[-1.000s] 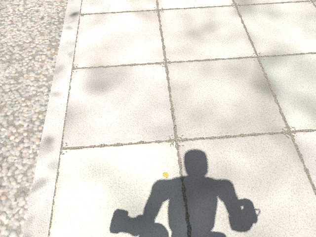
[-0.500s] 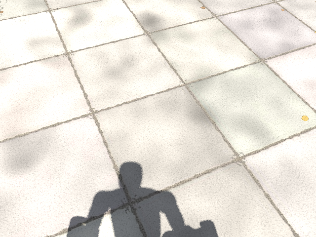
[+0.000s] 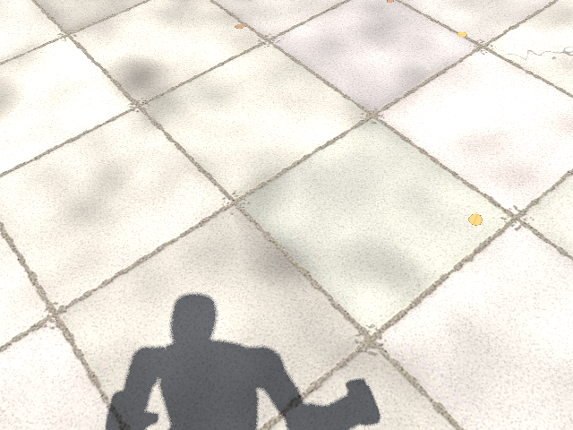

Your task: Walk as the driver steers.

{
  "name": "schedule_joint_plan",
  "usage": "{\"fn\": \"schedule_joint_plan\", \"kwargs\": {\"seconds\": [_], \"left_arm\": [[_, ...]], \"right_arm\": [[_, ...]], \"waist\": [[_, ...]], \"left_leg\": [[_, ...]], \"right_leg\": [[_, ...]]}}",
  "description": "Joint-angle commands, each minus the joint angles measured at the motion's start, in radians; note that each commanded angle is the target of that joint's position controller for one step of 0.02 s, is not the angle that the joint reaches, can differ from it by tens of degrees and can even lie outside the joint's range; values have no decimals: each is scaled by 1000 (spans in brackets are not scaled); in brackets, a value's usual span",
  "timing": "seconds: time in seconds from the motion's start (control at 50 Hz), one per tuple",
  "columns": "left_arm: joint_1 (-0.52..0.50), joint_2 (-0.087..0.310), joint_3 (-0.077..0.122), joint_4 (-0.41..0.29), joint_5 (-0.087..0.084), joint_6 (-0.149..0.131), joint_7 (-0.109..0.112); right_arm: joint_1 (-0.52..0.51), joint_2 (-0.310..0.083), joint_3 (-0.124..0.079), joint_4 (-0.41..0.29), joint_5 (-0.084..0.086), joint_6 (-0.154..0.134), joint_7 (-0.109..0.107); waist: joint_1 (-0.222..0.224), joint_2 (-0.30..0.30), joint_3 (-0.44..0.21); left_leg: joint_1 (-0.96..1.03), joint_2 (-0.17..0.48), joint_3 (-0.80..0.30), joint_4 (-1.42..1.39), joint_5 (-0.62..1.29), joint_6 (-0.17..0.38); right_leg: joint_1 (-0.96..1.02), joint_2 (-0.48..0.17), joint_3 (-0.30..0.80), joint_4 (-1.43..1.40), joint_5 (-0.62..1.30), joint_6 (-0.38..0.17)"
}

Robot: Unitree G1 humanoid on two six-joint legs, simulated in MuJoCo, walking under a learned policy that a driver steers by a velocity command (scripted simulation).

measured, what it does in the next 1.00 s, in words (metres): walks ahead, turning left: left foot, then right foot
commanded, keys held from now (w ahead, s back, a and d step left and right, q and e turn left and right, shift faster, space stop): w+q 0.40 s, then q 0.60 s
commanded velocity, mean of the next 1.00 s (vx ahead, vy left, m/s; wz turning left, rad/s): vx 0.31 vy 0.00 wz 0.38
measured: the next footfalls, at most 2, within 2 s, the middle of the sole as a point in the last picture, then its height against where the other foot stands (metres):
left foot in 0.36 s outside the picture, level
right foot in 0.80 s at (310, 365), level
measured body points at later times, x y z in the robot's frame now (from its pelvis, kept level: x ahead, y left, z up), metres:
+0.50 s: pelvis +0.29 +0.07 -0.01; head +0.33 +0.08 +0.44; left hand +0.35 +0.36 -0.12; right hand +0.49 -0.17 -0.11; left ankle +0.34 +0.16 -0.74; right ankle +0.20 -0.07 -0.64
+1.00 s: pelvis +0.45 +0.06 +0.00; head +0.49 +0.07 +0.44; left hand +0.47 +0.37 -0.09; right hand +0.71 -0.13 -0.11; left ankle +0.36 +0.17 -0.66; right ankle +0.57 +0.00 -0.74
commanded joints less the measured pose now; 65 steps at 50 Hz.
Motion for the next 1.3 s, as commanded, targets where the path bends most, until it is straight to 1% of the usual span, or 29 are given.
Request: {"fn": "schedule_joint_plan", "kwargs": {"seconds": [0.02,0.14,0.26,0.32,0.36,0.38,0.4,0.42,0.44,0.46,0.48,0.54,0.62,0.72,0.78,0.8,0.82,0.84,0.86,0.9,0.94,0.98,1.12,1.2,1.22,1.24,1.26,1.28,1.3], "left_arm": [[-21,142,35,-47,3,-33,15],[37,153,29,23,6,-38,27],[97,168,38,96,1,-22,30],[66,195,45,93,1,-4,44],[38,200,42,80,2,10,60],[97,150,22,43,19,-5,64],[148,61,-11,42,31,-33,45],[73,154,8,24,0,-64,25],[-17,165,7,-11,-28,-79,17],[-62,156,5,-25,-12,-84,21],[-67,168,15,-26,13,-76,31],[-2,123,5,-16,21,-38,43],[-47,92,-8,-11,20,-16,54],[-169,110,1,-40,7,-14,39],[-114,134,21,-29,13,-33,37],[-85,179,32,-32,28,-38,45],[-97,224,37,-50,47,-25,57],[-39,211,44,-24,44,-4,54],[-66,160,32,-43,29,2,53],[-136,109,16,-58,23,18,57],[-176,124,19,-52,27,30,63],[-164,119,22,-40,31,37,70],[-171,172,50,-12,12,52,63],[-177,172,55,14,-20,58,59],[-128,138,50,39,-19,60,56],[-106,69,31,16,29,62,49],[-223,105,41,-35,29,55,60],[-254,132,52,-36,12,56,67],[-229,141,59,-21,5,59,71]], "right_arm": [[54,-75,-21,-32,-9,13,-4],[-107,-32,-2,-57,14,8,17],[-208,-30,2,-116,22,1,56],[-135,-57,-12,-120,13,4,67],[99,-137,-55,-76,11,11,53],[237,-238,-85,-66,6,19,38],[248,-225,-80,-69,25,18,36],[242,-159,-59,-75,20,24,32],[182,-139,-53,-92,8,27,25],[119,-133,-52,-107,2,29,23],[77,-111,-46,-119,2,30,18],[27,-119,-47,-126,-3,40,4],[23,-157,-64,-113,16,72,-22],[56,-142,-63,-103,20,116,-42],[6,-118,-57,-125,19,119,-45],[25,-70,-42,-138,8,115,-42],[161,-14,-27,-129,-10,108,-37],[217,-78,-35,-133,6,108,-34],[189,-153,-59,-109,14,117,-36],[114,-161,-73,-104,22,153,-46],[103,-112,-63,-119,21,168,-46],[89,-76,-54,-134,21,165,-45],[39,-72,-46,-172,14,160,-15],[123,-79,-61,-147,10,162,1],[151,-112,-74,-140,5,161,-4],[160,-229,-99,-165,3,158,-24],[144,-262,-99,-194,-33,139,-17],[114,-223,-90,-190,-44,118,-14],[57,-191,-81,-188,-28,106,-16]], "waist": [[-29,-73,-95],[51,-87,-22],[86,-68,27],[31,-110,-52],[-103,-100,-199],[-122,44,-333],[-84,235,-447],[-130,133,-423],[-122,71,-294],[-84,-32,-183],[-50,-65,-149],[17,-7,-120],[6,39,-180],[-34,82,-188],[19,105,-167],[14,36,-215],[-62,-199,-267],[-55,-333,-324],[-33,-215,-267],[-25,-125,-177],[-36,-159,-123],[-22,-194,-132],[5,-209,-180],[-47,-177,-170],[-47,-83,-141],[-6,243,-124],[-71,255,-121],[-68,165,-110],[-32,131,-89]], "left_leg": [[-71,33,-5,-86,112,-32],[-74,5,20,-424,464,-12],[-183,-43,15,-551,343,55],[-44,-115,90,-557,198,105],[309,-172,106,-594,236,165],[690,43,-228,-572,272,285],[950,228,-723,-715,160,445],[950,214,-708,-768,128,405],[824,186,-552,-765,257,365],[657,147,-438,-767,479,343],[547,119,-356,-768,637,327],[349,61,-258,-800,827,325],[254,-23,-168,-762,798,255],[317,-25,-291,-684,517,196],[338,-56,-368,-580,362,145],[278,-107,-325,-451,200,102],[100,-235,-200,-241,-326,40],[-23,-226,-118,-49,-444,-2],[-53,-175,-124,69,-362,-32],[-62,-135,-91,139,-236,-63],[-10,-118,-38,105,-156,-76],[8,-112,-1,21,-132,-81],[166,-66,57,-287,-87,-39],[341,-110,107,-588,71,44],[423,-85,21,-699,170,87],[546,185,-356,-756,466,203],[429,288,-511,-803,487,370],[401,235,-441,-821,379,347],[391,173,-364,-812,320,283]], "right_leg": [[90,-275,231,-222,308,-184],[126,-250,82,-270,202,-104],[364,-340,40,-208,311,-87],[415,-337,-8,-56,746,-46],[307,-281,-74,283,921,7],[-27,-205,-106,641,583,66],[-359,6,-6,952,-346,128],[-467,-51,133,1019,-363,113],[-491,-98,121,987,-311,106],[-477,-129,97,904,-275,110],[-421,-160,88,828,-256,120],[-310,-159,60,674,-233,170],[-185,-91,27,402,0,206],[-146,-51,76,185,79,192],[-36,-78,89,-14,181,141],[105,-216,180,-28,342,85],[304,-439,393,18,722,-46],[345,-571,627,-32,593,-179],[294,-512,563,-46,431,-168],[164,-400,344,-62,252,-100],[49,-335,215,-109,195,-91],[69,-323,151,-123,211,-106],[101,-398,71,-111,229,-131],[49,-381,2,2,132,-43],[-48,-330,-66,123,0,38],[-316,-188,-181,440,-373,159],[-419,-90,-26,631,-518,176],[-422,-114,37,715,-446,162],[-426,-127,54,718,-346,151]]}}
